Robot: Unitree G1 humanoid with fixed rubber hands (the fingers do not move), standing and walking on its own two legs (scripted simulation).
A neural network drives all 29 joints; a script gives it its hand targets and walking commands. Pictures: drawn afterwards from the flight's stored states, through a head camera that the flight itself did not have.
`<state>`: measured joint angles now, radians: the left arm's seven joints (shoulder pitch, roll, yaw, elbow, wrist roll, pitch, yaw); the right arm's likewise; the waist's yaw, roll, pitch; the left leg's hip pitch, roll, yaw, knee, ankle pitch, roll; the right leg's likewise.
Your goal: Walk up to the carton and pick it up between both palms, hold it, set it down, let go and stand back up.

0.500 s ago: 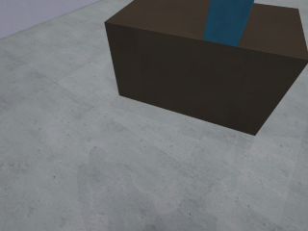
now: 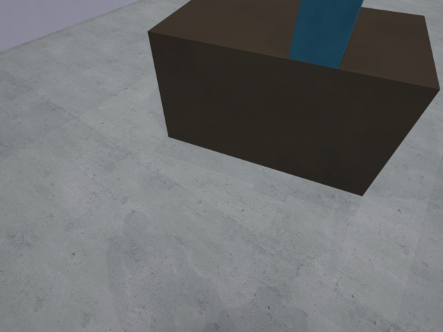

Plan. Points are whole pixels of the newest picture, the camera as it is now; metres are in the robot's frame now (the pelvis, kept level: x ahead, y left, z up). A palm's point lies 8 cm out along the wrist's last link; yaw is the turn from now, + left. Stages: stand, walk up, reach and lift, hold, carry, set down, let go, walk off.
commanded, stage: walk up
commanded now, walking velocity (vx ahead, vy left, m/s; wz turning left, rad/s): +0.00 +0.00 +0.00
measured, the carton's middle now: (327, 22) +1.17 -0.44 +0.04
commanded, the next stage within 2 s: none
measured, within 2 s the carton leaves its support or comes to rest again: neither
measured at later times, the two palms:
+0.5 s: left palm out of the picture +0.06 +0.12 -0.15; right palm out of the picture +0.08 -0.39 -0.18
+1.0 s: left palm (199, 205) +0.43 +0.06 -0.13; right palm (399, 258) +0.29 -0.42 -0.14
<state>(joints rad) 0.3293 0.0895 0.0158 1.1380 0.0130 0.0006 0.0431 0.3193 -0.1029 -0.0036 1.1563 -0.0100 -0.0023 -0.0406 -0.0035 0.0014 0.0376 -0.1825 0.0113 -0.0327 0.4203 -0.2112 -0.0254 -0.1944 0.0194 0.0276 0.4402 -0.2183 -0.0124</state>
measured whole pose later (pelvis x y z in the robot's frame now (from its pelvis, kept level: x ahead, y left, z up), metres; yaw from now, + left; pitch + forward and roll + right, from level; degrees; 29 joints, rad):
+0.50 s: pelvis +0.09 -0.13 -0.04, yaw -14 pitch -2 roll +1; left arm 0.51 0.16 0.04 0.97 0.02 -0.02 0.01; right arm 0.28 -0.27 -0.03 0.95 -0.07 0.00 0.02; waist 0.07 0.06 0.04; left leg -0.41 0.09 0.02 1.23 -0.53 0.04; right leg -0.33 -0.01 -0.03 0.84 -0.46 -0.03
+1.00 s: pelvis +0.34 -0.18 -0.01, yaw -24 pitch -2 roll +1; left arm 0.45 0.22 0.04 0.86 0.06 -0.05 -0.01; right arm 0.30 -0.21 -0.03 0.87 -0.02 -0.05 -0.01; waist 0.00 0.02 0.08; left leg -0.27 0.01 0.15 0.53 -0.22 0.07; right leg -0.45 -0.01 0.03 1.23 -0.46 0.01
